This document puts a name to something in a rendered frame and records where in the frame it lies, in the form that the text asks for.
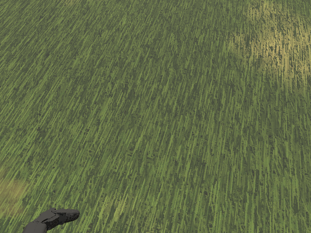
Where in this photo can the robot left hand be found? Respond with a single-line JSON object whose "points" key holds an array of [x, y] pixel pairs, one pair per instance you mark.
{"points": [[50, 219]]}

